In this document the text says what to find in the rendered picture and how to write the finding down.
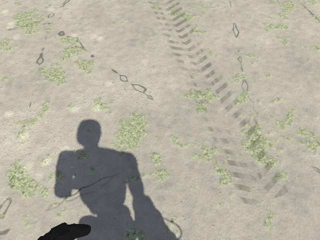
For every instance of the robot left hand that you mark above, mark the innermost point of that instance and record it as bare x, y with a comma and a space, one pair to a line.
66, 231

